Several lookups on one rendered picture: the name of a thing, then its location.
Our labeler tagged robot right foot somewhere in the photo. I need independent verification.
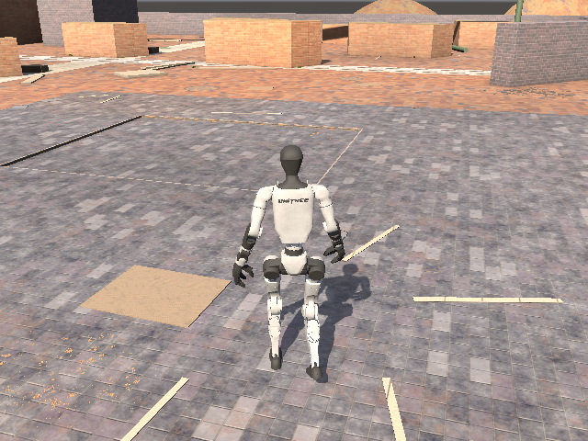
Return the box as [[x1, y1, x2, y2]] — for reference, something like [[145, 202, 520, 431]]
[[306, 363, 322, 379]]

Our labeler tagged right robot forearm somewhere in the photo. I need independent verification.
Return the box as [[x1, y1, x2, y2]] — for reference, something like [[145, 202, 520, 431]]
[[328, 220, 344, 250]]

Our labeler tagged left robot hand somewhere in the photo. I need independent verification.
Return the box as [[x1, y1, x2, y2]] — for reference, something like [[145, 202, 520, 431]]
[[232, 263, 254, 288]]

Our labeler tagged left robot forearm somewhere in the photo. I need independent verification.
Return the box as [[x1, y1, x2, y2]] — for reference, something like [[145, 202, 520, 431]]
[[235, 223, 256, 266]]

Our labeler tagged right robot shin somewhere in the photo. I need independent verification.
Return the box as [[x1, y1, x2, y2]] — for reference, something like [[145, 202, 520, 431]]
[[304, 304, 320, 368]]

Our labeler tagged robot left upper arm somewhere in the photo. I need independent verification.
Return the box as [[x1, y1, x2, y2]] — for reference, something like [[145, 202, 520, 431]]
[[248, 186, 274, 238]]

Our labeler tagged right robot hand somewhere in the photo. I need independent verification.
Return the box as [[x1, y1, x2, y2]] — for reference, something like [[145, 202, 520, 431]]
[[323, 246, 345, 264]]

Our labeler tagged robot right upper arm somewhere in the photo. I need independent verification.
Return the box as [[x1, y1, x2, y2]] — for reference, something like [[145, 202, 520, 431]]
[[311, 184, 338, 233]]

